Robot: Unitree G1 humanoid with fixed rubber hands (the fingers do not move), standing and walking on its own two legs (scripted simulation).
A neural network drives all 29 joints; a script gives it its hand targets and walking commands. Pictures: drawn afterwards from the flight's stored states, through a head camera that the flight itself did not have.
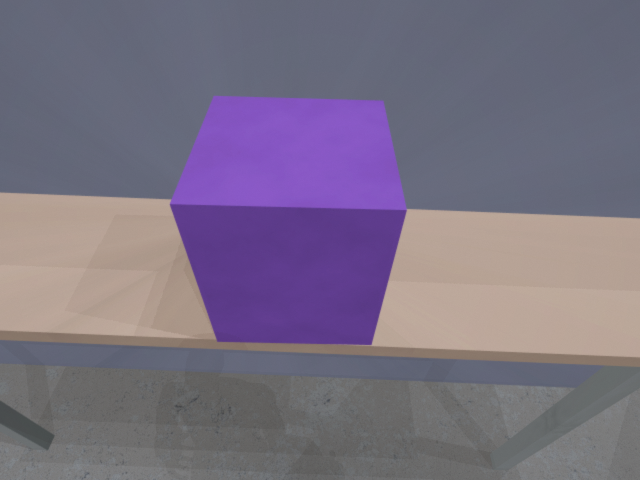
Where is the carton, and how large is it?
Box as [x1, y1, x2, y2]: [170, 96, 406, 344]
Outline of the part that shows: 213,96 170,202 170,206 217,341 371,344 406,211 383,101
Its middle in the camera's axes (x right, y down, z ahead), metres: -0.03 -0.02 +0.50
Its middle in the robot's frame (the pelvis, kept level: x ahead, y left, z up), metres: +0.41 +0.06 +0.12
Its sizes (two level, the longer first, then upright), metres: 0.210 0.200 0.250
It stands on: a table, 0.76 m high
